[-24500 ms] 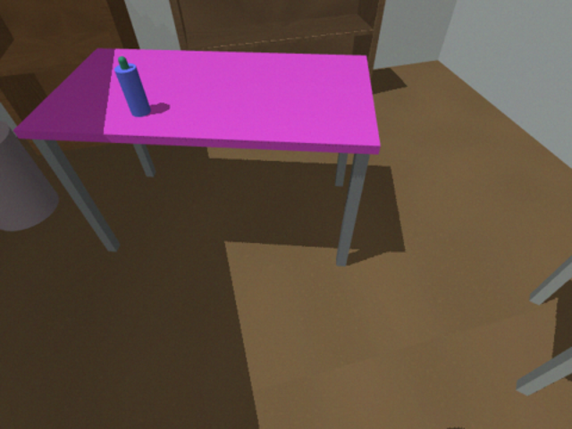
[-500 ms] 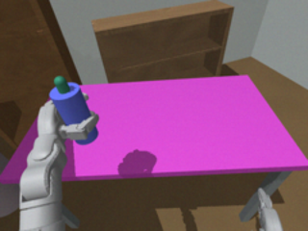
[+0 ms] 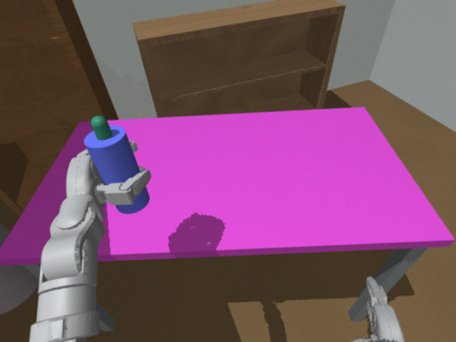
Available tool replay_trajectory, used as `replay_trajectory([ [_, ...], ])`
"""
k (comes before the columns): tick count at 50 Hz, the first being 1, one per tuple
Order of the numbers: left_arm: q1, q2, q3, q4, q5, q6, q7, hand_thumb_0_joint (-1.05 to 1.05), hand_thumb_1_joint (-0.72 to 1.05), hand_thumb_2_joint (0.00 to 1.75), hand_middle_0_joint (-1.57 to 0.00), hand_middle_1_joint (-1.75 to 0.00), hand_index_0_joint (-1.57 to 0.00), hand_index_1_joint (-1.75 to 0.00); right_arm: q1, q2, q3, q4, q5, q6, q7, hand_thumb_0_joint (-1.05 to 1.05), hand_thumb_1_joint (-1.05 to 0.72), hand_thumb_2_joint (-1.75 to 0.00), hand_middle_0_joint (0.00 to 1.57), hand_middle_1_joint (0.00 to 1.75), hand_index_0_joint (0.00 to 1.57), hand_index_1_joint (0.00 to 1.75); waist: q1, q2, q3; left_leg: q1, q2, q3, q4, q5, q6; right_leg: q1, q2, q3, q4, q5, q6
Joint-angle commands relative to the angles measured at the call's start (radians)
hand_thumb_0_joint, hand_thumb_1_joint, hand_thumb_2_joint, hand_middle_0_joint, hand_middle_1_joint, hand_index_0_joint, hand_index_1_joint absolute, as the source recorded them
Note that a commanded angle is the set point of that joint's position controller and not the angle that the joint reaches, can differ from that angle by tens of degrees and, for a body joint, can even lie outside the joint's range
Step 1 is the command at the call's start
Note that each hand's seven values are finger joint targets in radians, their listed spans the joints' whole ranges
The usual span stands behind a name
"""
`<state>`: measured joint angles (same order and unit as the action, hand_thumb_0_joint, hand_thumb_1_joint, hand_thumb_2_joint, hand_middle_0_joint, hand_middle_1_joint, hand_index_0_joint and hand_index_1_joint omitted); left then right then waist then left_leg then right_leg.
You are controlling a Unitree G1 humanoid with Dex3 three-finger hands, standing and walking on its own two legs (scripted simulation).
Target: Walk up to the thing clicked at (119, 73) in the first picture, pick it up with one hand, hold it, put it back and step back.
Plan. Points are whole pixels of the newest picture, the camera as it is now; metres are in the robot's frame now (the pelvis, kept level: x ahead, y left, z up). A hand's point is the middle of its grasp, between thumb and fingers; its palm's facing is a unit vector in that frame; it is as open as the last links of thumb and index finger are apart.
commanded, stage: crouch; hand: left
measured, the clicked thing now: (117, 164) +0.36 +0.19 +0.18
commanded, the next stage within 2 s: lower in 1.00 s
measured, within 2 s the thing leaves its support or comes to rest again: rests again in 1.82 s
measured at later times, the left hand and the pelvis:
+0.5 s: hand (130, 176) +0.43 +0.21 +0.09, palm faces +0.17 -0.99 +0.01, open 8.4 cm; pelvis -0.01 +0.01 -0.02, yaw -2 degrees
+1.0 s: hand (134, 180) +0.46 +0.22 +0.04, palm faces +0.19 -0.98 -0.01, open 8.4 cm; pelvis +0.00 +0.01 -0.03, yaw -2 degrees
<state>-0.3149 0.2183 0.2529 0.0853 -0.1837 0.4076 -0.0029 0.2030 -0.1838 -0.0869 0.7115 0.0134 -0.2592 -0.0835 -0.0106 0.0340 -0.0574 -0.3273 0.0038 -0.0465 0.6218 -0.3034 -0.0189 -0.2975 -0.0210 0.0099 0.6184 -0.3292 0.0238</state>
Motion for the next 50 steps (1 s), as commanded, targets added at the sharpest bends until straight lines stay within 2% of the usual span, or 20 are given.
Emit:
replay_trajectory([
  [1,-0.523,0.227,0.085,-0.13,-0.007,-0.179,-0.004,0.0,0.34,1.29,-1.31,-1.44,-1.34,-1.44,-0.117,-0.154,-0.053,-0.148,0.006,-0.069,0.0,0.0,0.57,-0.04,0.05,0.05,0.05,0.05,-0.017,-0.025,-0.206,0.098,-0.013,0.044,-0.071,0.125,0.029,-0.043,0.018,-0.044,-0.093,0.171,-0.014],
  [3,-0.579,0.262,0.106,-0.126,-0.01,-0.25,-0.002,0.0,0.37,1.31,-1.32,-1.46,-1.35,-1.45,-0.118,-0.157,-0.053,-0.194,0.006,-0.078,0.002,0.0,0.56,-0.04,0.05,0.05,0.05,0.05,-0.025,-0.033,-0.306,0.134,-0.01,0.042,-0.043,0.182,0.031,-0.019,0.017,-0.04,-0.071,0.225,-0.007],
  [8,-0.638,0.329,0.126,-0.013,-0.004,-0.424,-0.012,0.0,0.33,1.31,-1.31,-1.45,-1.33,-1.45,-0.107,-0.147,-0.028,-0.232,0.003,-0.075,0.004,0.0,0.55,-0.05,0.05,0.05,0.05,0.05,-0.025,0.019,-0.377,0.111,-0.005,0.038,0.007,0.234,0.025,-0.038,0.017,-0.034,-0.02,0.275,-0.009],
  [11,-0.699,0.347,0.103,0.018,0.008,-0.491,-0.015,0.0,0.28,1.29,-1.31,-1.44,-1.33,-1.44,-0.11,-0.148,-0.023,-0.276,0.0,-0.059,0.004,0.0,0.54,-0.05,0.05,0.05,0.05,0.05,-0.035,0.078,-0.43,0.114,0.0,0.039,0.024,0.246,0.02,-0.049,0.016,-0.028,-0.002,0.287,-0.014],
  [17,-0.71,0.357,0.108,0.262,0.001,-0.549,-0.027,0.0,0.26,1.3,-1.33,-1.46,-1.36,-1.46,-0.03,-0.177,-0.051,-0.285,0.001,-0.015,0.004,0.0,0.55,-0.05,0.05,0.05,0.05,0.05,-0.072,0.063,-0.344,0.058,0.011,0.04,0.035,0.19,0.023,-0.135,0.026,-0.034,0.005,0.239,-0.018],
  [18,-0.699,0.327,0.081,0.281,0.003,-0.556,-0.033,0.0,0.28,1.29,-1.32,-1.44,-1.35,-1.44,-0.013,-0.151,-0.031,-0.271,0.003,-0.007,0.009,0.0,0.55,-0.05,0.05,0.05,0.05,0.05,-0.064,0.064,-0.343,0.048,0.011,0.041,0.035,0.19,0.025,-0.134,0.026,-0.036,0.009,0.24,-0.019],
  [19,-0.682,0.379,0.131,0.356,-0.001,-0.563,-0.034,0.0,0.28,1.3,-1.33,-1.45,-1.35,-1.45,0.035,-0.187,-0.065,-0.234,0.001,0.002,0.007,0.0,0.55,-0.05,0.05,0.05,0.05,0.05,-0.082,0.028,-0.287,0.006,0.012,0.043,0.044,0.174,0.029,-0.165,0.027,-0.035,0.014,0.227,-0.017],
  [20,-0.696,0.325,0.078,0.34,0.003,-0.576,-0.043,0.0,0.28,1.27,-1.33,-1.44,-1.35,-1.43,-0.037,-0.16,-0.034,-0.317,0.004,0.001,0.015,0.0,0.55,-0.05,0.05,0.05,0.05,0.05,-0.063,0.047,-0.33,0.019,0.012,0.042,0.043,0.181,0.028,-0.152,0.028,-0.037,0.02,0.233,-0.019],
  [21,-0.723,0.347,0.098,0.349,0.0,-0.588,-0.045,0.0,0.28,1.27,-1.34,-1.44,-1.36,-1.44,-0.003,-0.175,-0.054,-0.315,0.002,0.006,0.016,0.0,0.55,-0.05,0.05,0.05,0.05,0.05,-0.081,0.036,-0.352,0.017,0.012,0.045,0.059,0.194,0.031,-0.157,0.029,-0.034,0.029,0.247,-0.017],
  [22,-0.723,0.35,0.094,0.359,0.003,-0.593,-0.046,0.0,0.27,1.25,-1.33,-1.42,-1.35,-1.42,-0.017,-0.169,-0.035,-0.355,0.003,0.014,0.02,0.0,0.55,-0.05,0.05,0.05,0.05,0.05,-0.061,0.036,-0.389,0.032,0.014,0.043,0.062,0.223,0.03,-0.139,0.03,-0.039,0.037,0.267,-0.019],
  [23,-0.666,0.36,0.119,0.477,0.004,-0.594,-0.047,0.0,0.27,1.27,-1.33,-1.43,-1.35,-1.43,0.043,-0.161,-0.039,-0.298,0.003,0.028,0.021,0.0,0.55,-0.05,0.05,0.05,0.05,0.05,-0.077,0.008,-0.302,-0.03,0.014,0.044,0.071,0.197,0.034,-0.183,0.03,-0.036,0.041,0.241,-0.017],
  [27,-0.757,0.382,0.12,0.471,0.005,-0.648,-0.047,0.0,0.24,1.25,-1.31,-1.41,-1.33,-1.41,-0.004,-0.207,-0.07,-0.381,-0.005,0.043,0.024,0.0,0.55,-0.05,0.05,0.05,0.05,0.05,-0.078,0.022,-0.38,-0.012,0.025,0.031,0.091,0.204,0.025,-0.222,0.037,-0.039,0.071,0.216,-0.026],
  [28,-0.822,0.415,0.124,0.36,0.006,-0.67,-0.045,0.0,0.25,1.24,-1.3,-1.4,-1.32,-1.4,-0.004,-0.187,-0.051,-0.405,-0.006,0.048,0.026,0.0,0.55,-0.05,0.05,0.05,0.05,0.05,-0.06,0.071,-0.462,0.014,0.021,0.035,0.103,0.235,0.023,-0.185,0.032,-0.033,0.08,0.249,-0.026],
  [30,-0.827,0.423,0.128,0.404,0.011,-0.69,-0.04,0.0,0.25,1.23,-1.28,-1.39,-1.31,-1.38,-0.016,-0.196,-0.052,-0.418,-0.009,0.053,0.025,0.0,0.54,-0.05,0.05,0.05,0.05,0.05,-0.063,0.07,-0.46,0.006,0.025,0.026,0.116,0.232,0.019,-0.208,0.033,-0.035,0.096,0.229,-0.03],
  [32,-0.935,0.479,0.151,0.281,0.011,-0.73,-0.033,0.0,0.24,1.22,-1.28,-1.37,-1.3,-1.37,-0.03,-0.206,-0.057,-0.47,-0.011,0.06,0.023,0.0,0.53,-0.05,0.05,0.05,0.05,0.05,-0.061,0.098,-0.611,0.051,0.022,0.028,0.143,0.285,0.023,-0.154,0.029,-0.027,0.113,0.285,-0.026],
  [37,-0.849,0.42,0.121,0.464,0.022,-0.744,-0.028,0.0,0.23,1.25,-1.27,-1.38,-1.29,-1.39,0.021,-0.174,-0.023,-0.483,-0.012,0.087,0.025,0.0,0.53,-0.06,0.05,0.05,0.05,0.05,-0.086,0.057,-0.51,-0.017,0.023,0.026,0.156,0.265,0.025,-0.209,0.037,-0.027,0.123,0.263,-0.028],
  [38,-0.884,0.478,0.156,0.436,0.027,-0.75,-0.022,0.0,0.24,1.25,-1.29,-1.39,-1.3,-1.39,0.033,-0.188,-0.04,-0.471,-0.015,0.095,0.024,0.0,0.53,-0.05,0.05,0.05,0.05,0.05,-0.081,0.092,-0.517,-0.029,0.02,0.029,0.159,0.247,0.023,-0.219,0.033,-0.024,0.123,0.249,-0.029],
  [42,-0.816,0.428,0.131,0.552,0.039,-0.737,-0.031,0.0,0.3,1.25,-1.29,-1.38,-1.3,-1.38,0.11,-0.194,-0.063,-0.422,-0.021,0.117,0.036,0.0,0.55,-0.05,0.05,0.05,0.05,0.05,-0.098,0.117,-0.413,-0.049,0.027,0.026,0.153,0.209,0.013,-0.311,0.038,-0.036,0.123,0.196,-0.038],
  [47,-0.853,0.417,0.123,0.555,0.035,-0.748,-0.046,0.0,0.3,1.25,-1.3,-1.39,-1.32,-1.39,0.077,-0.161,-0.035,-0.491,-0.021,0.12,0.047,0.0,0.55,-0.05,0.05,0.05,0.05,0.05,-0.104,0.103,-0.448,-0.089,0.025,0.031,0.175,0.183,0.021,-0.305,0.039,-0.034,0.133,0.196,-0.034],
  [50,-0.917,0.425,0.111,0.472,0.027,-0.772,-0.052,0.0,0.31,1.23,-1.28,-1.36,-1.29,-1.36,0.016,-0.149,-0.003,-0.58,-0.015,0.119,0.048,0.0,0.54,-0.05,0.05,0.05,0.05,0.05,-0.089,0.108,-0.553,-0.049,0.027,0.026,0.19,0.235,0.02,-0.27,0.039,-0.035,0.154,0.224,-0.036],
])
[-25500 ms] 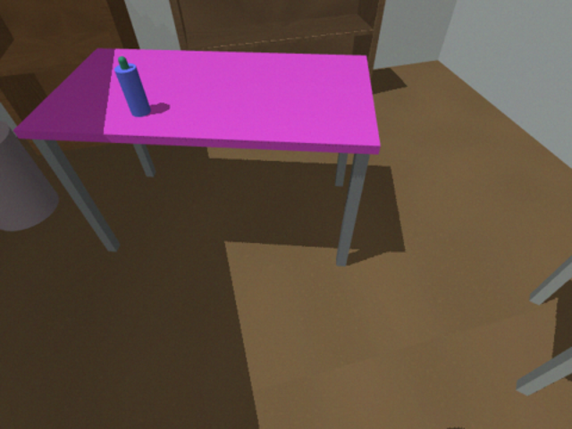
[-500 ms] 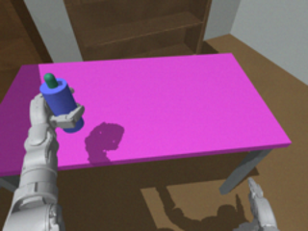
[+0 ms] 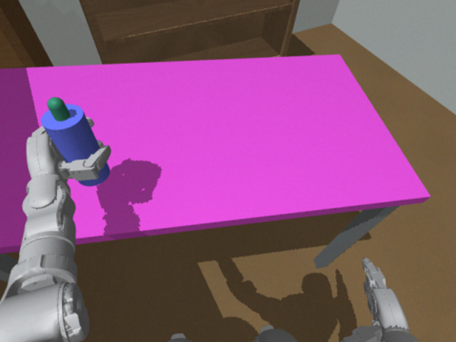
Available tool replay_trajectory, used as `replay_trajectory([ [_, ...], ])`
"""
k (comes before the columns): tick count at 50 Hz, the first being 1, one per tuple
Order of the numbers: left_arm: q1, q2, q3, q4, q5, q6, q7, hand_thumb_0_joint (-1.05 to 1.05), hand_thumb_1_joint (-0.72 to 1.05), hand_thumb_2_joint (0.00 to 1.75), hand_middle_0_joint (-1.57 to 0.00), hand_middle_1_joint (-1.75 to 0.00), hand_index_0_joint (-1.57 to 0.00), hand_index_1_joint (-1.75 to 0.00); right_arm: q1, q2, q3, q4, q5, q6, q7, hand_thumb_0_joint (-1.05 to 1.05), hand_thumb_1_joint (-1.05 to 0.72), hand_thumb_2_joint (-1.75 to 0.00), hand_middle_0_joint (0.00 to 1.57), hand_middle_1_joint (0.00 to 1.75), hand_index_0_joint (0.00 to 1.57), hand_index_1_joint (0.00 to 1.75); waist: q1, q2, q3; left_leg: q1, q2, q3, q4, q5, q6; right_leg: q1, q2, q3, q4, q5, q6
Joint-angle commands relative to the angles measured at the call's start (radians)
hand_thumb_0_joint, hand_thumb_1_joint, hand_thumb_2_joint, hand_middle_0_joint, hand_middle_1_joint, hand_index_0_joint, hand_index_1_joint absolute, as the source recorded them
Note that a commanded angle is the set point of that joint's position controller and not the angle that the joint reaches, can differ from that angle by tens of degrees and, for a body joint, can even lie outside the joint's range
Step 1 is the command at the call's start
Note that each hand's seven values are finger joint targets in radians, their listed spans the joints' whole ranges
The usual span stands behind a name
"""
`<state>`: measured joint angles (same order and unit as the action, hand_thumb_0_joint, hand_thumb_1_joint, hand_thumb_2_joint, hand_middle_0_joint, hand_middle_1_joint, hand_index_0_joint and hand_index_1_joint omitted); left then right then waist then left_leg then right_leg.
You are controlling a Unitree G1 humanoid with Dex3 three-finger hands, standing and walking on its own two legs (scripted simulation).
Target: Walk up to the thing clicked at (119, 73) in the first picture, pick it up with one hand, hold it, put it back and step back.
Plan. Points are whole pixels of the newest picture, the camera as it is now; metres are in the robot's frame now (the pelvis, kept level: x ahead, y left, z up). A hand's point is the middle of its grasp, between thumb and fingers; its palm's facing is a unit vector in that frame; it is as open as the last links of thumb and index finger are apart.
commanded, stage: lower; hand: left
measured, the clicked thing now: (76, 141) +0.46 +0.23 +0.10
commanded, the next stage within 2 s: loosen in 0.64 s
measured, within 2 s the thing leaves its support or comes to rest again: rests again in 0.82 s
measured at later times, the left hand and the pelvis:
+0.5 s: hand (97, 168) +0.46 +0.22 +0.01, palm faces +0.21 -0.98 -0.02, open 8.3 cm; pelvis +0.00 +0.00 -0.02, yaw +0 degrees
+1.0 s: hand (98, 167) +0.47 +0.23 +0.00, palm faces +0.23 -0.97 +0.01, open 8.6 cm; pelvis +0.00 +0.00 -0.04, yaw +0 degrees
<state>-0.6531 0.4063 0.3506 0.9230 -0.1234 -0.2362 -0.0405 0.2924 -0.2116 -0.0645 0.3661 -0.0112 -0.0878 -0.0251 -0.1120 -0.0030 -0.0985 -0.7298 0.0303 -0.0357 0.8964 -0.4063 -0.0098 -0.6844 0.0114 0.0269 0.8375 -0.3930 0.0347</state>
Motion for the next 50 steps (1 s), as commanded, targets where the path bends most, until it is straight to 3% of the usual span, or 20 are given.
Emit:
replay_trajectory([
  [1,-0.564,0.26,0.028,-0.352,-0.032,-0.129,-0.012,0.0,0.29,1.22,-1.28,-1.36,-1.29,-1.36,-0.064,-0.151,-0.057,-0.24,0.009,-0.05,-0.016,0.0,0.54,-0.05,0.05,0.05,0.05,0.05,0.008,0.135,-0.546,0.369,0.002,0.012,-0.072,0.381,0.011,0.129,0.009,-0.054,-0.057,0.324,-0.044],
  [5,-0.554,0.315,0.062,-0.368,-0.027,-0.143,-0.011,0.0,0.28,1.23,-1.26,-1.34,-1.27,-1.35,0.029,-0.176,-0.069,-0.235,0.004,-0.034,-0.014,0.0,0.53,-0.06,0.05,0.05,0.05,0.05,-0.004,0.145,-0.58,0.388,0.005,0.008,-0.035,0.497,0.013,0.131,0.006,-0.049,-0.034,0.413,-0.039],
  [6,-0.54,0.302,0.053,-0.368,-0.023,-0.14,-0.01,0.0,0.27,1.2,-1.25,-1.34,-1.26,-1.34,0.002,-0.159,-0.051,-0.266,0.007,-0.033,-0.01,0.0,0.52,-0.06,0.05,0.05,0.05,0.05,0.009,0.152,-0.565,0.381,0.002,0.007,-0.04,0.494,0.011,0.136,0.006,-0.048,-0.031,0.407,-0.041],
  [7,-0.493,0.287,0.056,-0.293,-0.022,-0.135,-0.011,0.0,0.24,1.21,-1.26,-1.35,-1.26,-1.36,0.03,-0.171,-0.079,-0.23,0.005,-0.027,-0.011,0.0,0.52,-0.06,0.05,0.05,0.05,0.05,-0.009,0.121,-0.495,0.339,0.001,0.009,-0.039,0.459,0.013,0.108,0.007,-0.049,-0.036,0.387,-0.039],
  [8,-0.454,0.262,0.058,-0.264,-0.024,-0.135,-0.012,0.0,0.27,1.22,-1.26,-1.35,-1.26,-1.36,0.066,-0.147,-0.054,-0.222,0.004,-0.025,-0.005,0.0,0.52,-0.06,0.05,0.05,0.05,0.05,-0.006,0.111,-0.455,0.316,0.005,0.007,-0.042,0.462,0.01,0.1,0.009,-0.055,-0.031,0.382,-0.042],
  [11,-0.418,0.266,0.071,-0.227,-0.022,-0.149,-0.024,0.0,0.27,1.2,-1.25,-1.33,-1.26,-1.34,0.055,-0.14,-0.052,-0.232,0.004,-0.017,0.01,0.0,0.53,-0.05,0.05,0.05,0.05,0.05,-0.008,0.128,-0.422,0.288,0.003,0.01,-0.027,0.421,0.016,0.047,0.008,-0.054,-0.028,0.339,-0.042],
  [12,-0.409,0.23,0.053,-0.215,-0.019,-0.148,-0.029,0.0,0.28,1.2,-1.25,-1.34,-1.26,-1.34,0.051,-0.143,-0.053,-0.271,0.002,-0.018,0.012,0.0,0.54,-0.05,0.05,0.05,0.05,0.05,-0.022,0.104,-0.451,0.288,0.003,0.013,-0.017,0.431,0.02,0.062,0.009,-0.053,-0.022,0.367,-0.039],
  [15,-0.44,0.276,0.079,-0.225,-0.006,-0.169,-0.029,0.0,0.23,1.19,-1.23,-1.32,-1.24,-1.33,0.057,-0.136,-0.051,-0.244,-0.006,-0.011,0.022,0.0,0.54,-0.05,0.05,0.05,0.05,0.05,-0.012,0.146,-0.441,0.248,0.003,0.013,0.006,0.438,0.02,0.036,0.007,-0.048,-0.001,0.371,-0.04],
  [19,-0.534,0.28,0.067,-0.306,-0.015,-0.215,-0.033,0.0,0.26,1.21,-1.23,-1.33,-1.24,-1.33,-0.017,-0.127,-0.034,-0.345,-0.009,-0.014,0.027,0.0,0.53,-0.06,0.05,0.05,0.05,0.05,-0.013,0.185,-0.557,0.284,0.009,-0.001,0.024,0.432,0.011,0.033,0.01,-0.052,0.03,0.334,-0.048],
  [23,-0.558,0.33,0.087,-0.334,-0.012,-0.243,-0.027,0.0,0.24,1.2,-1.2,-1.31,-1.21,-1.32,0.005,-0.193,-0.074,-0.419,-0.014,-0.007,0.018,0.0,0.52,-0.06,0.05,0.05,0.05,0.05,-0.029,0.172,-0.665,0.302,0.003,0.002,0.044,0.423,0.017,0.087,0.008,-0.044,0.049,0.37,-0.044],
  [28,-0.509,0.323,0.089,-0.27,-0.005,-0.257,-0.03,0.0,0.25,1.2,-1.22,-1.32,-1.22,-1.32,0.135,-0.15,-0.047,-0.337,-0.02,0.016,0.025,0.0,0.52,-0.06,0.05,0.05,0.05,0.05,-0.052,0.208,-0.558,0.277,0.005,-0.003,0.063,0.428,0.011,-0.019,0.013,-0.054,0.06,0.337,-0.045],
  [30,-0.489,0.322,0.101,-0.226,0.001,-0.254,-0.03,0.0,0.27,1.22,-1.24,-1.33,-1.24,-1.34,0.125,-0.177,-0.077,-0.338,-0.024,0.02,0.028,0.0,0.52,-0.06,0.05,0.05,0.05,0.05,-0.057,0.216,-0.524,0.243,0.008,-0.007,0.065,0.404,0.009,-0.059,0.012,-0.057,0.067,0.31,-0.049],
  [34,-0.478,0.273,0.075,-0.143,0.018,-0.247,-0.034,0.0,0.28,1.24,-1.26,-1.35,-1.27,-1.36,0.064,-0.149,-0.054,-0.348,-0.025,0.021,0.042,0.0,0.54,-0.05,0.05,0.05,0.05,0.05,-0.053,0.223,-0.43,0.166,0.013,-0.013,0.056,0.285,0.002,-0.139,0.018,-0.065,0.078,0.201,-0.059],
  [37,-0.505,0.267,0.07,-0.128,0.02,-0.258,-0.034,0.0,0.31,1.26,-1.29,-1.39,-1.3,-1.39,0.02,-0.136,-0.031,-0.399,-0.027,0.017,0.044,0.0,0.54,-0.05,0.05,0.05,0.05,0.05,-0.055,0.192,-0.471,0.132,0.009,-0.01,0.068,0.229,0.009,-0.122,0.019,-0.063,0.085,0.175,-0.057],
  [38,-0.508,0.294,0.085,-0.135,0.017,-0.262,-0.032,0.0,0.31,1.22,-1.36,-1.4,-1.38,-1.39,0.004,-0.151,-0.04,-0.439,-0.025,0.016,0.043,0.0,0.55,-0.04,0.05,0.05,0.05,0.05,-0.049,0.167,-0.486,0.113,0.005,-0.009,0.065,0.202,0.011,-0.098,0.02,-0.062,0.088,0.164,-0.057],
  [41,-0.569,0.361,0.113,-0.271,-0.005,-0.285,-0.031,0.0,0.14,0.98,-1.2,-1.19,-1.23,-1.16,0.024,-0.19,-0.068,-0.525,-0.02,0.021,0.032,0.0,0.54,-0.04,0.05,0.05,0.05,0.05,-0.032,0.2,-0.679,0.185,-0.003,-0.004,0.085,0.277,0.012,0.004,0.017,-0.052,0.104,0.238,-0.051],
  [43,-0.558,0.4,0.14,-0.291,-0.006,-0.287,-0.025,0.0,0.08,0.83,-1.12,-1.11,-1.16,-1.08,0.103,-0.216,-0.097,-0.511,-0.021,0.033,0.022,0.0,0.52,-0.04,0.05,0.05,0.05,0.05,-0.041,0.201,-0.714,0.208,-0.003,-0.002,0.102,0.34,0.015,0.032,0.017,-0.048,0.109,0.304,-0.044],
  [45,-0.526,0.364,0.125,-0.279,-0.007,-0.286,-0.02,0.0,-0.02,0.72,-1.05,-1.01,-1.08,-0.99,0.146,-0.189,-0.077,-0.467,-0.021,0.037,0.022,0.0,0.51,-0.05,0.05,0.05,0.05,0.05,-0.051,0.191,-0.658,0.176,-0.005,0.001,0.11,0.357,0.018,0.024,0.015,-0.044,0.113,0.339,-0.041],
  [48,-0.495,0.353,0.129,-0.281,-0.002,-0.28,-0.013,0.0,-0.16,0.6,-1.01,-0.91,-1.03,-0.89,0.13,-0.157,-0.054,-0.423,-0.016,0.043,0.027,0.0,0.49,-0.05,0.05,0.05,0.05,0.05,-0.032,0.233,-0.573,0.185,-0.002,-0.007,0.101,0.373,0.008,-0.053,0.016,-0.054,0.119,0.294,-0.049],
  [50,-0.487,0.29,0.091,-0.248,0.005,-0.268,-0.018,0.0,-0.21,0.6,-0.91,-0.81,-0.93,-0.81,0.105,-0.141,-0.043,-0.421,-0.017,0.043,0.034,0.0,0.5,-0.05,0.05,0.05,0.05,0.05,-0.042,0.228,-0.528,0.181,0.005,-0.011,0.095,0.362,0.006,-0.097,0.019,-0.06,0.121,0.263,-0.053],
])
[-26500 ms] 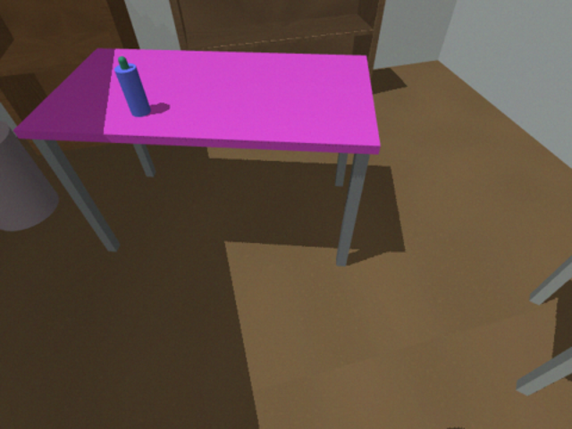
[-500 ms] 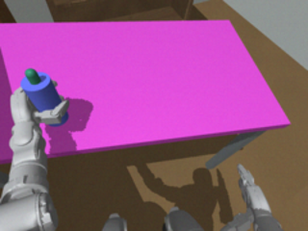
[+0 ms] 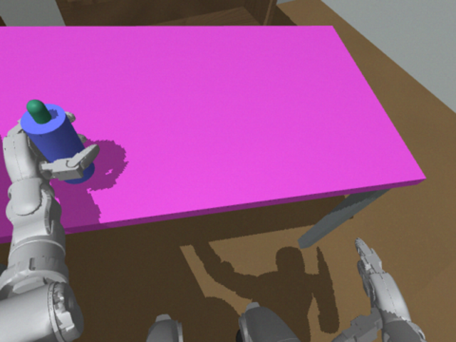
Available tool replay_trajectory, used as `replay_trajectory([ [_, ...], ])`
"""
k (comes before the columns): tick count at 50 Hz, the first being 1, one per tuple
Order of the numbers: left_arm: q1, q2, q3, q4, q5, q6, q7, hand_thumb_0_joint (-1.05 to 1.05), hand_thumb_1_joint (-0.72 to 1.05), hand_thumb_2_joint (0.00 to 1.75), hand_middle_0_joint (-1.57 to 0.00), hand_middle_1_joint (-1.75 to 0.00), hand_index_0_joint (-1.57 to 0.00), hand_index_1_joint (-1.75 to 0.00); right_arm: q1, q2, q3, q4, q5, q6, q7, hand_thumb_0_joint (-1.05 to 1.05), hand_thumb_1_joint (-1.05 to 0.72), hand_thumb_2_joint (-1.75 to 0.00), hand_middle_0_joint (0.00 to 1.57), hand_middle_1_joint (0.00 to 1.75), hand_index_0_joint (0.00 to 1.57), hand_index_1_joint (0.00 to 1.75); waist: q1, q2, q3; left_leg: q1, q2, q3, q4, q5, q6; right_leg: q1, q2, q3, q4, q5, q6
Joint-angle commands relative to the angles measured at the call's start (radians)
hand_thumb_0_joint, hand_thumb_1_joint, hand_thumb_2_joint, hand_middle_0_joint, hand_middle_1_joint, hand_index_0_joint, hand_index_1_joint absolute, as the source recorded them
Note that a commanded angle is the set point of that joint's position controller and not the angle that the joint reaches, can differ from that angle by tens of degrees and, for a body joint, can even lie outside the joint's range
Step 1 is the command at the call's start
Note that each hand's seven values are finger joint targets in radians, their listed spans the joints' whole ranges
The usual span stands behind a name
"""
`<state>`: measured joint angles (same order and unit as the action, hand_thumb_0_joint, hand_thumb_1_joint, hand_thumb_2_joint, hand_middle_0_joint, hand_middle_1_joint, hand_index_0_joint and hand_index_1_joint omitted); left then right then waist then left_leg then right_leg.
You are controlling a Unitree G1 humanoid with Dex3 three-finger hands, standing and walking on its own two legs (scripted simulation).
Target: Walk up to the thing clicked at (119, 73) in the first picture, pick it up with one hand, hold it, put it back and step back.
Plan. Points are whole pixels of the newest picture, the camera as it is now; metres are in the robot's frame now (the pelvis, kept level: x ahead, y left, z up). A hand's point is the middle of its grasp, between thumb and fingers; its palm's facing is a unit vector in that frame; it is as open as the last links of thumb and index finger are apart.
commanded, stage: open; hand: left
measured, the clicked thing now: (58, 141) +0.47 +0.23 +0.05
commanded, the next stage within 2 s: withdraw in 0.26 s
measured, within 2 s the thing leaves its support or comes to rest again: neither
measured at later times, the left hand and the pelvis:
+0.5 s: hand (59, 141) +0.47 +0.23 +0.05, palm faces +0.24 -0.97 +0.01, open 15.5 cm; pelvis +0.00 +0.00 +0.00, yaw +0 degrees
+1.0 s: hand out of the picture +0.44 +0.36 +0.09, palm faces +0.39 -0.89 -0.22, open 17.5 cm; pelvis +0.00 +0.00 +0.03, yaw +0 degrees
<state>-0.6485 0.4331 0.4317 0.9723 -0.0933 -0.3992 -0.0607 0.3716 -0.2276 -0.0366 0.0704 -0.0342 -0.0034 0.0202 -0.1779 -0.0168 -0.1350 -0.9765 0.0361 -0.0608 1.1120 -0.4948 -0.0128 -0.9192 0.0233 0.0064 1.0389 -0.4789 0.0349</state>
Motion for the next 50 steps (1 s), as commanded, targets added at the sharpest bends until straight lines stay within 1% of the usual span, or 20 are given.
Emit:
replay_trajectory([
  [1,-0.48,0.252,-0.002,-0.283,-0.015,-0.099,-0.001,0.0,-0.24,0.56,-0.83,-0.75,-0.85,-0.75,0.027,-0.116,-0.069,-0.096,0.005,-0.038,-0.01,0.0,0.51,-0.05,0.05,0.05,0.05,0.05,0.028,0.259,-0.466,0.419,0.001,0.015,-0.126,0.449,0.005,0.118,0.006,-0.041,-0.082,0.338,-0.056],
  [4,-0.39,0.2,-0.028,-0.171,-0.006,-0.066,-0.011,0.0,-0.27,0.45,-0.7,-0.62,-0.71,-0.61,0.004,-0.133,-0.069,-0.135,0.005,-0.038,-0.004,0.0,0.53,-0.05,0.05,0.05,0.05,0.05,0.021,0.215,-0.452,0.418,0.011,0.01,-0.124,0.476,0.004,0.117,0.009,-0.048,-0.084,0.347,-0.056],
  [7,-0.34,0.187,-0.01,-0.096,-0.014,-0.035,-0.018,0.0,-0.31,0.4,-0.62,-0.54,-0.62,-0.53,0.026,-0.174,-0.096,-0.158,0.004,-0.026,-0.002,0.0,0.55,-0.05,0.05,0.05,0.05,0.05,0.006,0.15,-0.43,0.378,0.012,0.009,-0.119,0.488,0.01,0.136,0.012,-0.049,-0.086,0.377,-0.054],
  [12,-0.388,0.238,0.015,-0.194,-0.032,-0.04,-0.021,0.0,-0.34,0.32,-0.49,-0.42,-0.5,-0.42,0.08,-0.184,-0.115,-0.177,0.012,-0.012,-0.002,0.0,0.56,-0.04,0.05,0.05,0.05,0.05,0.012,0.121,-0.456,0.353,-0.004,0.025,-0.128,0.411,0.022,0.189,0.008,-0.036,-0.099,0.372,-0.044],
  [19,-0.429,0.234,0.008,-0.223,-0.023,-0.069,-0.006,0.0,-0.42,0.13,-0.18,-0.14,-0.18,-0.13,0.021,-0.147,-0.088,-0.183,0.014,-0.022,-0.006,0.0,0.56,-0.04,0.05,0.05,0.05,0.05,0.018,0.131,-0.45,0.33,-0.008,0.027,-0.127,0.355,0.024,0.177,0.004,-0.026,-0.092,0.328,-0.045],
  [24,-0.47,0.382,0.081,-0.278,-0.005,-0.073,-0.005,0.0,-0.45,0.08,-0.05,-0.05,-0.06,-0.04,0.032,-0.161,-0.088,-0.19,0.009,-0.005,-0.011,0.0,0.57,-0.04,0.05,0.05,0.05,0.05,0.055,0.229,-0.51,0.389,-0.013,0.03,-0.137,0.377,0.009,0.209,0.0,-0.026,-0.098,0.317,-0.051],
  [26,-0.458,0.419,0.121,-0.301,-0.018,-0.062,-0.012,0.0,-0.44,0.1,-0.06,-0.06,-0.06,-0.06,0.055,-0.195,-0.129,-0.164,0.011,0.003,-0.014,0.0,0.56,-0.05,0.05,0.05,0.05,0.05,0.063,0.253,-0.547,0.436,-0.008,0.026,-0.139,0.454,0.004,0.225,0.001,-0.029,-0.095,0.36,-0.055],
  [28,-0.477,0.452,0.127,-0.336,-0.011,-0.038,-0.027,0.0,-0.46,0.09,-0.06,-0.06,-0.06,-0.06,0.04,-0.188,-0.119,-0.183,0.013,0.005,-0.018,0.0,0.55,-0.05,0.05,0.05,0.05,0.05,0.057,0.296,-0.591,0.51,-0.001,0.024,-0.137,0.529,-0.003,0.223,0.003,-0.029,-0.102,0.392,-0.054],
  [29,-0.488,0.451,0.105,-0.349,-0.005,-0.021,-0.031,0.0,-0.46,0.08,-0.05,-0.05,-0.06,-0.05,0.048,-0.166,-0.093,-0.173,0.018,0.009,-0.019,0.0,0.55,-0.05,0.05,0.05,0.05,0.05,0.057,0.296,-0.568,0.504,-0.003,0.023,-0.148,0.532,-0.002,0.236,0.004,-0.028,-0.108,0.4,-0.053],
  [32,-0.486,0.444,0.092,-0.303,-0.017,0.034,-0.065,0.0,-0.52,0.05,-0.05,-0.05,-0.06,-0.04,-0.009,-0.169,-0.095,-0.173,0.034,0.007,-0.033,0.0,0.54,-0.05,0.05,0.05,0.05,0.05,0.048,0.211,-0.508,0.463,-0.006,0.036,-0.179,0.466,0.012,0.293,0.005,-0.02,-0.151,0.409,-0.045],
  [35,-0.397,0.377,0.051,-0.109,-0.028,0.1,-0.112,0.0,-0.48,0.03,-0.05,-0.03,-0.07,-0.02,-0.011,-0.134,-0.048,-0.064,0.045,0.003,-0.033,0.0,0.56,-0.04,0.05,0.05,0.05,0.05,0.048,0.143,-0.321,0.383,-0.005,0.038,-0.212,0.402,0.02,0.233,0.01,-0.026,-0.18,0.349,-0.045],
  [37,-0.357,0.395,0.05,-0.011,-0.029,0.131,-0.143,0.0,-0.5,0.0,-0.04,-0.02,-0.07,0.0,-0.017,-0.172,-0.076,-0.031,0.05,-0.004,-0.033,0.0,0.57,-0.04,0.05,0.05,0.05,0.05,0.035,0.091,-0.253,0.327,-0.007,0.045,-0.223,0.331,0.03,0.217,0.012,-0.027,-0.199,0.311,-0.042],
  [38,-0.376,0.427,0.078,-0.009,-0.038,0.136,-0.157,0.0,-0.51,0.0,-0.04,-0.03,-0.07,0.0,-0.025,-0.151,-0.05,-0.037,0.051,-0.008,-0.029,0.0,0.58,-0.04,0.05,0.05,0.05,0.05,0.04,0.094,-0.254,0.312,-0.008,0.047,-0.226,0.308,0.029,0.215,0.008,-0.025,-0.201,0.288,-0.044],
  [40,-0.429,0.444,0.08,-0.009,-0.052,0.139,-0.184,0.0,-0.54,0.04,-0.04,-0.03,-0.04,-0.03,-0.006,-0.169,-0.067,-0.03,0.055,-0.012,-0.03,0.0,0.61,-0.03,0.05,0.05,0.05,0.05,0.033,0.11,-0.298,0.352,-0.008,0.047,-0.226,0.321,0.029,0.212,0.007,-0.027,-0.205,0.298,-0.045],
  [41,-0.352,0.609,0.076,-0.009,0.085,0.183,-0.125,0.0,-0.55,0.02,-0.05,-0.05,-0.06,-0.04,0.032,-0.214,-0.108,-0.081,0.056,0.011,-0.03,0.0,0.6,-0.04,0.05,0.05,0.05,0.05,0.081,0.14,-0.378,0.447,-0.018,0.054,-0.26,0.404,0.013,0.275,0.0,-0.036,-0.224,0.365,-0.044],
  [43,-0.389,0.542,0.051,0.054,0.074,0.227,-0.091,0.0,-0.57,0.02,-0.06,-0.06,-0.07,-0.05,0.059,-0.159,-0.043,-0.023,0.066,0.031,-0.013,0.0,0.58,-0.05,0.05,0.05,0.05,0.05,0.047,0.1,-0.308,0.429,-0.014,0.049,-0.261,0.434,0.011,0.262,0.008,-0.043,-0.224,0.383,-0.041],
  [44,-0.448,0.622,0.095,-0.023,0.076,0.23,-0.08,0.0,-0.59,0.04,-0.06,-0.07,-0.06,-0.07,0.017,-0.184,-0.061,-0.052,0.069,0.038,-0.011,0.0,0.58,-0.05,0.05,0.05,0.05,0.05,0.066,0.101,-0.354,0.425,-0.016,0.046,-0.256,0.456,0.016,0.291,0.005,-0.039,-0.225,0.409,-0.038],
  [45,-0.409,0.647,0.102,0.024,0.093,0.242,-0.073,0.0,-0.59,0.03,-0.06,-0.07,-0.07,-0.06,0.032,-0.19,-0.086,-0.006,0.067,0.044,-0.012,0.0,0.57,-0.05,0.05,0.05,0.05,0.05,0.067,0.103,-0.362,0.433,-0.019,0.053,-0.254,0.448,0.018,0.298,0.004,-0.035,-0.227,0.407,-0.037],
  [48,-0.475,0.821,0.178,-0.129,0.128,0.254,-0.033,0.0,-0.57,0.02,-0.06,-0.06,-0.07,-0.05,-0.02,-0.201,-0.074,-0.05,0.071,0.055,-0.004,0.0,0.57,-0.05,0.05,0.05,0.05,0.05,0.113,0.163,-0.483,0.493,-0.025,0.058,-0.264,0.447,0.022,0.37,-0.005,-0.02,-0.245,0.396,-0.038],
  [50,-0.471,0.85,0.198,-0.152,0.139,0.257,-0.006,0.0,-0.6,0.01,-0.07,-0.03,-0.07,-0.03,-0.07,-0.206,-0.081,-0.086,0.075,0.053,-0.01,0.0,0.51,-0.07,0.05,0.05,0.05,0.05,0.128,0.216,-0.521,0.534,-0.023,0.059,-0.279,0.462,0.01,0.42,-0.008,-0.015,-0.25,0.402,-0.041],
])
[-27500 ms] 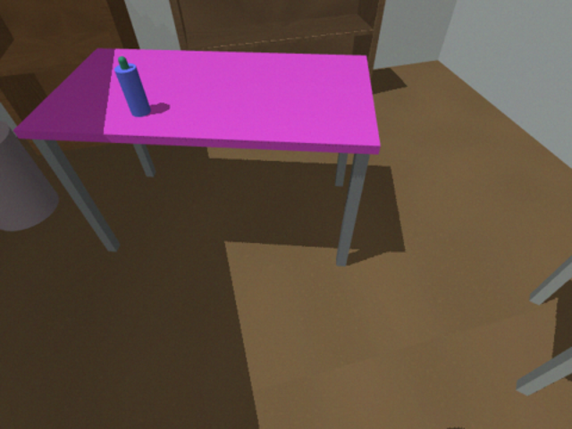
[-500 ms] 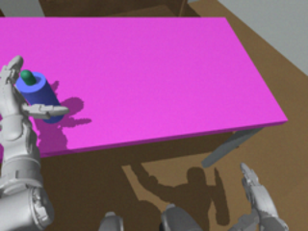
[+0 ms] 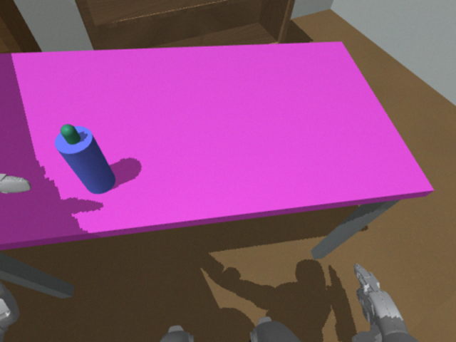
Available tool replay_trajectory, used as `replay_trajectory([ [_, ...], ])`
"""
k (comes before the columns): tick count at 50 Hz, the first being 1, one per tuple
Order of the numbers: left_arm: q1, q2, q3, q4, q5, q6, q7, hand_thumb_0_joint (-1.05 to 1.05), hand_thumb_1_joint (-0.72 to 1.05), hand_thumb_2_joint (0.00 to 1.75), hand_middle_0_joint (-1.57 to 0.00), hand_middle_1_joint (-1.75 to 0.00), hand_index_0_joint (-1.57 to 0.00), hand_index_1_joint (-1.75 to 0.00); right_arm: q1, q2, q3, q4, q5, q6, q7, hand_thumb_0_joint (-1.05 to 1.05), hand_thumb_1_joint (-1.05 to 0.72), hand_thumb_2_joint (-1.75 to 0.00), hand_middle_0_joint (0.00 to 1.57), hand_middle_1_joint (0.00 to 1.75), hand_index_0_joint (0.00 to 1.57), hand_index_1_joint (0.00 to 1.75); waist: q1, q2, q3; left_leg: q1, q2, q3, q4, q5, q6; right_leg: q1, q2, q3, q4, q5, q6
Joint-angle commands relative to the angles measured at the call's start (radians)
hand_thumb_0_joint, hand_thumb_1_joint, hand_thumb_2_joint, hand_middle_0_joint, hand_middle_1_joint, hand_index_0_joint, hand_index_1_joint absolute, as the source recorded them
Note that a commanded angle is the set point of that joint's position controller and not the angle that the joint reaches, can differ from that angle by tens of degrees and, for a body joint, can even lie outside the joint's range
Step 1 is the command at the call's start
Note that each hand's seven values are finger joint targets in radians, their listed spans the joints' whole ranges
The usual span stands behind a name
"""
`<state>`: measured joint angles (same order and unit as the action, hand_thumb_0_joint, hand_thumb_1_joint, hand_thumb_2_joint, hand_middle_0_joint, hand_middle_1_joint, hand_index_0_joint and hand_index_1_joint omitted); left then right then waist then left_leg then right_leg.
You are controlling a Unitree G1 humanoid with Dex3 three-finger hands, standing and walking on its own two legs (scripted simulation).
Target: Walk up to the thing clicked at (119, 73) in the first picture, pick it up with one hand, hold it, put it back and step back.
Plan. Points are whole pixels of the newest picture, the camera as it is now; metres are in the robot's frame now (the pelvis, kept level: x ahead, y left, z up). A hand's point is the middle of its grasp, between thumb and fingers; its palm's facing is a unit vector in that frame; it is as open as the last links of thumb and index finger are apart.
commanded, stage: sink last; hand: left
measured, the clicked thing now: (85, 158) +0.47 +0.23 +0.02
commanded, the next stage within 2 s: home in 1.06 s
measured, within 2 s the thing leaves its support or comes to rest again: neither
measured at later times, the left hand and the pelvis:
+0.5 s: hand out of the picture +0.27 +0.29 +0.08, palm faces +0.33 -0.86 -0.38, open 17.5 cm; pelvis +0.02 +0.01 +0.02, yaw +1 degrees
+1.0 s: hand out of the picture +0.17 +0.24 +0.10, palm faces +0.36 -0.84 -0.41, open 17.4 cm; pelvis +0.00 -0.03 +0.01, yaw +2 degrees
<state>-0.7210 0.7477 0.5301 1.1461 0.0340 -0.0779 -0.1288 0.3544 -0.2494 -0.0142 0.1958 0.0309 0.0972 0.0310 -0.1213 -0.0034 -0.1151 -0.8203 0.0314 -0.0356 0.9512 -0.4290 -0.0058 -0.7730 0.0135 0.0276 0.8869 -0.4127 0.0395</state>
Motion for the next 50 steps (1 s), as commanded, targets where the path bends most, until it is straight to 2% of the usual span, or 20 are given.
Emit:
replay_trajectory([
  [1,-0.37,0.522,0.098,-0.318,0.014,-0.063,0.077,0.0,-0.59,0.01,-0.08,-0.03,-0.07,-0.03,-0.037,-0.172,-0.091,-0.182,0.008,-0.046,-0.021,0.0,0.5,-0.07,0.05,0.05,0.05,0.05,0.072,0.217,-0.528,0.391,-0.015,0.032,-0.121,0.421,-0.001,0.272,0.003,-0.038,-0.1,0.347,-0.048],
  [3,-0.292,0.465,0.069,-0.314,0.016,-0.06,0.1,0.0,-0.57,0.01,-0.07,-0.03,-0.07,-0.03,-0.055,-0.156,-0.076,-0.161,0.012,-0.049,-0.025,0.0,0.5,-0.07,0.05,0.05,0.05,0.05,0.081,0.257,-0.491,0.442,-0.01,0.029,-0.132,0.465,-0.008,0.229,0.005,-0.041,-0.112,0.338,-0.052],
  [7,-0.072,0.215,-0.067,-0.261,0.003,-0.022,0.122,0.0,-0.57,0.02,-0.07,-0.02,-0.06,-0.03,-0.014,-0.161,-0.088,-0.09,0.013,-0.065,-0.024,0.0,0.51,-0.07,0.05,0.05,0.05,0.05,0.067,0.237,-0.374,0.47,0.008,0.018,-0.168,0.446,-0.021,0.146,0.017,-0.066,-0.137,0.273,-0.059],
  [8,-0.038,0.224,-0.046,-0.31,-0.002,-0.016,0.129,0.0,-0.58,0.02,-0.07,-0.02,-0.06,-0.03,-0.033,-0.153,-0.077,-0.117,0.015,-0.074,-0.021,0.0,0.51,-0.07,0.05,0.05,0.05,0.05,0.081,0.236,-0.372,0.468,0.012,0.015,-0.177,0.441,-0.026,0.153,0.018,-0.071,-0.139,0.258,-0.061],
  [9,0.021,0.196,-0.069,-0.328,-0.008,-0.007,0.131,0.0,-0.57,0.02,-0.07,-0.02,-0.06,-0.03,0.025,-0.216,-0.146,-0.063,0.014,-0.072,-0.028,0.0,0.52,-0.06,0.05,0.05,0.05,0.05,0.069,0.23,-0.348,0.484,0.014,0.014,-0.185,0.447,-0.027,0.145,0.021,-0.078,-0.141,0.266,-0.062],
  [12,0.13,0.092,-0.132,-0.55,-0.032,0.011,0.129,0.0,-0.57,0.02,-0.06,-0.02,-0.06,-0.03,0.053,-0.155,-0.094,-0.084,0.026,-0.08,-0.018,0.0,0.52,-0.06,0.05,0.05,0.05,0.05,0.087,0.213,-0.332,0.503,0.018,0.01,-0.196,0.493,-0.03,0.171,0.02,-0.093,-0.145,0.283,-0.06],
  [16,0.389,0.02,-0.142,-0.932,-0.071,0.032,0.15,0.0,-0.55,0.01,-0.06,-0.03,-0.06,-0.03,0.023,-0.176,-0.143,-0.109,0.041,-0.092,-0.031,0.0,0.53,-0.06,0.05,0.05,0.05,0.05,0.123,0.167,-0.271,0.471,0.012,0.012,-0.236,0.405,-0.032,0.227,0.017,-0.105,-0.148,0.24,-0.059],
  [19,0.631,0.037,-0.072,-1.292,-0.093,0.033,0.188,0.0,-0.53,0.02,-0.05,-0.03,-0.05,-0.03,0.02,-0.215,-0.186,-0.18,0.054,-0.092,-0.059,0.0,0.55,-0.05,0.05,0.05,0.05,0.05,0.148,0.136,-0.239,0.441,-0.008,0.029,-0.246,0.387,-0.022,0.302,0.012,-0.097,-0.153,0.275,-0.054],
  [24,0.883,-0.05,-0.029,-1.492,-0.11,0.046,0.22,0.0,-0.52,0.03,-0.04,-0.03,-0.04,-0.03,0.032,-0.211,-0.254,-0.215,0.056,-0.072,-0.086,0.0,0.55,-0.05,0.05,0.05,0.05,0.05,0.139,0.107,-0.193,0.445,-0.012,0.035,-0.236,0.451,-0.02,0.335,0.005,-0.08,-0.135,0.331,-0.047],
  [25,0.931,-0.07,-0.03,-1.509,-0.114,0.049,0.221,0.0,-0.52,0.03,-0.04,-0.03,-0.04,-0.03,0.082,-0.174,-0.232,-0.152,0.051,-0.061,-0.085,0.0,0.55,-0.05,0.06,0.05,0.05,0.05,0.149,0.122,-0.143,0.423,-0.016,0.04,-0.235,0.427,-0.02,0.321,0.001,-0.078,-0.137,0.315,-0.046],
  [30,1.166,-0.302,-0.226,-1.661,-0.121,0.046,0.184,0.0,-0.51,0.03,-0.04,-0.03,-0.03,-0.03,0.081,-0.047,-0.11,-0.225,0.048,-0.074,-0.066,0.0,0.56,-0.04,0.06,0.05,0.05,0.05,0.15,0.085,-0.056,0.372,-0.031,0.066,-0.22,0.303,-0.007,0.277,-0.007,-0.076,-0.147,0.254,-0.037],
  [31,1.189,-0.331,-0.245,-1.654,-0.12,0.05,0.178,0.0,-0.53,0.03,-0.04,-0.03,-0.04,-0.04,0.066,-0.079,-0.152,-0.258,0.044,-0.081,-0.071,0.0,0.55,-0.05,0.06,0.05,0.05,0.05,0.137,0.053,-0.055,0.368,-0.03,0.067,-0.219,0.273,-0.003,0.271,-0.006,-0.076,-0.148,0.233,-0.035],
  [32,1.187,-0.323,-0.24,-1.666,-0.122,0.05,0.176,0.0,-0.52,0.03,-0.04,-0.04,-0.04,-0.04,0.082,-0.065,-0.147,-0.213,0.045,-0.08,-0.068,0.0,0.56,-0.04,0.06,0.05,0.05,0.05,0.141,0.061,-0.016,0.346,-0.031,0.066,-0.223,0.222,0.0,0.248,-0.007,-0.076,-0.153,0.194,-0.034],
  [33,1.235,-0.313,-0.215,-1.674,-0.123,0.052,0.175,0.0,-0.52,0.02,-0.04,-0.04,-0.04,-0.04,0.058,-0.155,-0.224,-0.302,0.043,-0.087,-0.078,0.0,0.56,-0.05,0.06,0.05,0.05,0.05,0.126,0.011,-0.053,0.354,-0.032,0.068,-0.213,0.214,0.006,0.249,-0.007,-0.072,-0.16,0.197,-0.029],
  [34,1.223,-0.309,-0.219,-1.703,-0.121,0.051,0.169,0.0,-0.51,0.02,-0.04,-0.04,-0.04,-0.04,0.107,-0.098,-0.184,-0.224,0.039,-0.079,-0.074,0.0,0.56,-0.04,0.06,0.05,0.05,0.05,0.137,0.019,-0.039,0.344,-0.037,0.069,-0.208,0.19,0.008,0.233,-0.009,-0.069,-0.162,0.179,-0.028],
  [36,1.251,-0.256,-0.159,-1.749,-0.124,0.045,0.171,0.0,-0.5,0.02,-0.04,-0.04,-0.04,-0.03,0.091,-0.138,-0.237,-0.255,0.037,-0.083,-0.08,0.0,0.57,-0.04,0.06,0.05,0.05,0.05,0.142,0.004,-0.036,0.321,-0.04,0.072,-0.204,0.138,0.01,0.218,-0.011,-0.066,-0.17,0.13,-0.024],
  [37,1.224,-0.245,-0.158,-1.778,-0.123,0.043,0.173,0.0,-0.5,0.01,-0.04,-0.04,-0.05,-0.04,0.079,-0.158,-0.255,-0.287,0.035,-0.09,-0.087,0.0,0.56,-0.04,0.06,0.05,0.05,0.05,0.13,-0.01,-0.057,0.324,-0.042,0.07,-0.201,0.114,0.013,0.214,-0.013,-0.062,-0.173,0.108,-0.021],
  [41,1.217,-0.237,-0.127,-1.768,-0.125,0.026,0.188,0.0,-0.52,0.02,-0.05,-0.04,-0.05,-0.04,0.12,-0.106,-0.208,-0.287,0.032,-0.107,-0.105,0.0,0.54,-0.05,0.06,0.05,0.05,0.05,0.14,-0.032,-0.027,0.293,-0.049,0.073,-0.188,0.038,0.019,0.215,-0.023,-0.043,-0.191,0.013,-0.018],
  [44,1.255,-0.262,-0.132,-1.686,-0.125,0.027,0.183,0.0,-0.53,0.03,-0.05,-0.05,-0.05,-0.05,0.125,-0.116,-0.228,-0.264,0.028,-0.111,-0.112,0.0,0.55,-0.05,0.05,0.05,0.05,0.05,0.146,-0.023,0.014,0.268,-0.051,0.077,-0.185,0.035,0.016,0.188,-0.027,-0.035,-0.191,-0.008,-0.023],
  [50,1.239,-0.24,-0.072,-1.554,-0.131,0.001,0.173,0.0,-0.54,0.04,-0.05,-0.06,-0.05,-0.05,0.09,-0.103,-0.211,-0.291,0.027,-0.121,-0.1,0.0,0.54,-0.05,0.05,0.05,0.05,0.05,0.169,-0.049,0.053,0.209,-0.056,0.075,-0.162,-0.007,0.017,0.177,-0.049,0.026,-0.221,-0.107,-0.015],
])
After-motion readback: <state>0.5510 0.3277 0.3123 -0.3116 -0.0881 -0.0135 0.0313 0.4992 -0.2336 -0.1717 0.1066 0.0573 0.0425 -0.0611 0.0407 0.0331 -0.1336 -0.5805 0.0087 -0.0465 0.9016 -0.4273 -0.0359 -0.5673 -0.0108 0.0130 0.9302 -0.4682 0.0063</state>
